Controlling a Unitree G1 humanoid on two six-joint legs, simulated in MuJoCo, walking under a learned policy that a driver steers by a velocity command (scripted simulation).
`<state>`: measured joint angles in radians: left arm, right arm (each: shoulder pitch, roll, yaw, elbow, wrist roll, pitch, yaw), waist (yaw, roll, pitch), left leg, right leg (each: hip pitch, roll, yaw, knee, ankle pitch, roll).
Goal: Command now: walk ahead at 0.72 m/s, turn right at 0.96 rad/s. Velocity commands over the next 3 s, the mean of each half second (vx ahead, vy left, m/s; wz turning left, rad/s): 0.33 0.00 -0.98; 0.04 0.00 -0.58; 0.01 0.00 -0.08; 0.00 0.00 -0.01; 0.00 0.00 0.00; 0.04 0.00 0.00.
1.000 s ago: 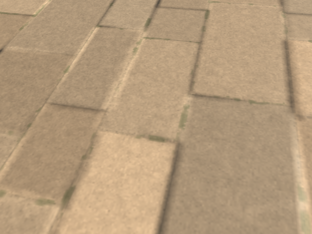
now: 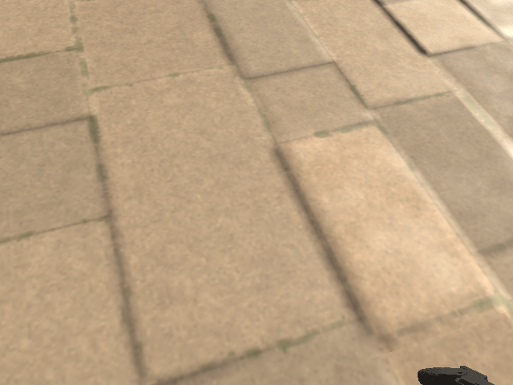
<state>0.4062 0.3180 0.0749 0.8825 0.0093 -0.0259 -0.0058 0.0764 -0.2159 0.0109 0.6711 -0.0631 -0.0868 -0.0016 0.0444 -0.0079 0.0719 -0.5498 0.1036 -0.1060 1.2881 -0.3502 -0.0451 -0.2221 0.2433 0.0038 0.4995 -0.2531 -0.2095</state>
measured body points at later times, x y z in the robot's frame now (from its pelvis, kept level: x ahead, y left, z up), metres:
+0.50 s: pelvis +0.27 +0.07 +0.01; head +0.31 +0.02 +0.45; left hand +0.58 +0.23 -0.05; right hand +0.27 -0.25 -0.11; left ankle +0.40 +0.13 -0.72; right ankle +0.26 -0.07 -0.66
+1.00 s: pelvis +0.30 +0.02 +0.01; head +0.30 -0.01 +0.46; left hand +0.61 +0.07 -0.06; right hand +0.21 -0.27 -0.11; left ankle +0.40 +0.12 -0.70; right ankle +0.24 -0.06 -0.72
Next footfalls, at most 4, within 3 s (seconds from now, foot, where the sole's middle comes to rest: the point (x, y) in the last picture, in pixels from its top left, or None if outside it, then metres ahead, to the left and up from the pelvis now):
0.22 left None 0.44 0.12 -0.76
0.66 right None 0.27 -0.09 -0.76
1.04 left None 0.43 0.09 -0.76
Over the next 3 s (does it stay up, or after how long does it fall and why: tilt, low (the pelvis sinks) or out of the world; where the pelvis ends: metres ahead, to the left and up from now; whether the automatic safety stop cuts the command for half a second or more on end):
stays up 0.35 0.03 0.02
